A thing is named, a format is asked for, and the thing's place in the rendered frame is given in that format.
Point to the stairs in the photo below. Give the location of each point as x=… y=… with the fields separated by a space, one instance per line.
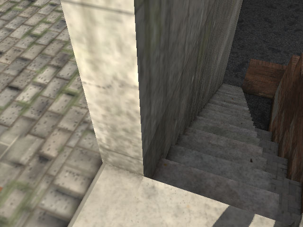
x=218 y=156

